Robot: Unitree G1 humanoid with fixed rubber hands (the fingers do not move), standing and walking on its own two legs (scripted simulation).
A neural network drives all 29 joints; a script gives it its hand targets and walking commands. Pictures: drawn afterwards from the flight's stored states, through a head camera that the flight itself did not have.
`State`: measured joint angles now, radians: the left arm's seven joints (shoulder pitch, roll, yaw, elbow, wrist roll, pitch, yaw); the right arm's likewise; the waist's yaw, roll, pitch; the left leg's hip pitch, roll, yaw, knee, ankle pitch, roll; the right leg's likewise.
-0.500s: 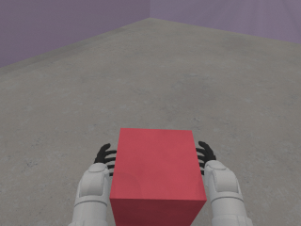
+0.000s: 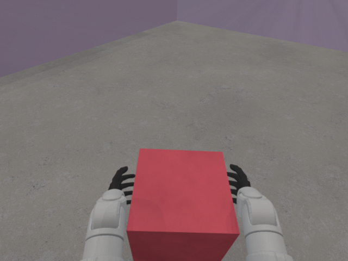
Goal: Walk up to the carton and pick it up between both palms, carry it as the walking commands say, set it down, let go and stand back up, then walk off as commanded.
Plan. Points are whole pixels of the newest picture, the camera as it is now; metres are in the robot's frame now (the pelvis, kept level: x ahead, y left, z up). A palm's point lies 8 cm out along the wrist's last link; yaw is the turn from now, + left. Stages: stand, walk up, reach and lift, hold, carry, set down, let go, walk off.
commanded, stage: hold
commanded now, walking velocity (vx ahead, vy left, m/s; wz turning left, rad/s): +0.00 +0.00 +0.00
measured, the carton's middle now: (178, 211) +0.28 +0.00 -0.03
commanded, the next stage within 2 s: carry in 0.16 s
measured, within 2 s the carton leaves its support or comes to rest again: neither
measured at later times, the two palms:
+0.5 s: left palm (116, 168) +0.33 +0.16 +0.07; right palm (239, 173) +0.32 -0.14 +0.08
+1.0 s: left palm (139, 105) +0.60 +0.13 +0.08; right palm (227, 112) +0.58 -0.17 +0.07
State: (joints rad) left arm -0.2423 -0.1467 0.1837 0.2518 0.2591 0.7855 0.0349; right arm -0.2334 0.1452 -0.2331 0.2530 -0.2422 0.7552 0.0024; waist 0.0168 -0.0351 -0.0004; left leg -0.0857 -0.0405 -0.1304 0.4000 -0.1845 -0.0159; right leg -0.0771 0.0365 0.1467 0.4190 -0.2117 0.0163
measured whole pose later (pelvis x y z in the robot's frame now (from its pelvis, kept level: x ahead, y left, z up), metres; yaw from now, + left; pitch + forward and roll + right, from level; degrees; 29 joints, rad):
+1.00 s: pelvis +0.31 +0.00 -0.02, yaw -1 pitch +7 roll -3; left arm -0.23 -0.15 0.10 -0.29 0.09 1.21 0.13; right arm -0.17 0.13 -0.17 -0.38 -0.08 1.22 -0.11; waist -0.02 0.08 -0.15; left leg -0.12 0.12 0.12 0.62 -0.46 -0.02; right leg -0.36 0.00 -0.21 0.54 -0.25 -0.04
